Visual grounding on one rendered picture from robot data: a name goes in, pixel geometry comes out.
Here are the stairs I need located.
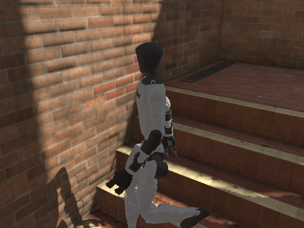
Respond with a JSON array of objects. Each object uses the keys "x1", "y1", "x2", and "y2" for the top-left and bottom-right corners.
[{"x1": 75, "y1": 90, "x2": 304, "y2": 228}]

